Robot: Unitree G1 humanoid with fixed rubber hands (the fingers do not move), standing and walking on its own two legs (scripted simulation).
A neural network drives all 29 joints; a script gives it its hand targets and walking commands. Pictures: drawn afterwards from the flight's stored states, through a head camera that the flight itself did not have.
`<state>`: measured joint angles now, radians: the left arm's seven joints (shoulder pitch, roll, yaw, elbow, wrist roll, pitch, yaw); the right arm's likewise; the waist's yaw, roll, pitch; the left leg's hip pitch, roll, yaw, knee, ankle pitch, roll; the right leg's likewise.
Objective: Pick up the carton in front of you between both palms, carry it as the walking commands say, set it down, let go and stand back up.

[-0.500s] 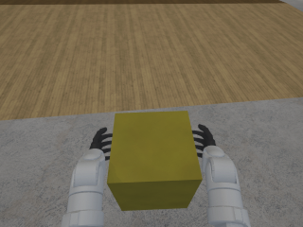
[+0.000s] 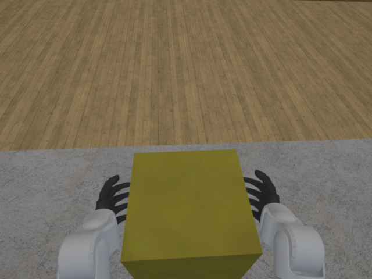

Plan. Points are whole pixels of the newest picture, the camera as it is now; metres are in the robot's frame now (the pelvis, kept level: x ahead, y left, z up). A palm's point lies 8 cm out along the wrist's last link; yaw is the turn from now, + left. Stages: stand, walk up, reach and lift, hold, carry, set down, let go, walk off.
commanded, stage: carry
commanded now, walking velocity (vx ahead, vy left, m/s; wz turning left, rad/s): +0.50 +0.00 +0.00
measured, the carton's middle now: (187, 222) +0.25 +0.01 +0.00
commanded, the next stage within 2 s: none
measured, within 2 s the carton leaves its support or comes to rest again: neither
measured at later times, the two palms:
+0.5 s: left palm (137, 109) +0.54 +0.15 +0.08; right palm (244, 114) +0.53 -0.15 +0.08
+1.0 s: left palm (151, 59) +0.85 +0.15 +0.07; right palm (229, 60) +0.86 -0.15 +0.08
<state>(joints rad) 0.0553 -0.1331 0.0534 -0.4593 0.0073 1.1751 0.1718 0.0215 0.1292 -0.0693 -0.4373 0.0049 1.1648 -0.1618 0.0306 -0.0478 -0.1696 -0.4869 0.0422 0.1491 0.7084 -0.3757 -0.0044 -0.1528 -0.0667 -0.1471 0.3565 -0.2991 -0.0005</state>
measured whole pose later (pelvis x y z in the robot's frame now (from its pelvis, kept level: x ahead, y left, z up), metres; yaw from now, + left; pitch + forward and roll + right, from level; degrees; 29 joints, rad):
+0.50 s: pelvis +0.31 +0.01 -0.02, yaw -2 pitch +5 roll -1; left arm 0.14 -0.14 0.03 -0.61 0.03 1.11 0.15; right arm 0.09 0.14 -0.02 -0.58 0.02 1.12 -0.16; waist -0.03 0.01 -0.13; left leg 0.09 0.05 0.21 0.26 -0.42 -0.02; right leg -0.57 -0.06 -0.22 0.54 -0.08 -0.02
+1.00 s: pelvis +0.64 +0.00 -0.01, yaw +0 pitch +4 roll +1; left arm 0.16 -0.14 0.01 -0.59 0.01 1.09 0.13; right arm 0.15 0.14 -0.02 -0.61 -0.01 1.10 -0.15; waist 0.02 -0.03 -0.13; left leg -0.53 0.08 0.23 0.52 -0.08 0.01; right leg 0.05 -0.04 -0.23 0.27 -0.39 0.01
